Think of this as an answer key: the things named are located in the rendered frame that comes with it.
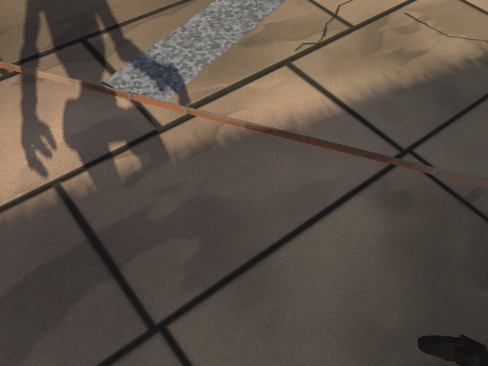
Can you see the robot right hand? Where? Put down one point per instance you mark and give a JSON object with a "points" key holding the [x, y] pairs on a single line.
{"points": [[463, 350]]}

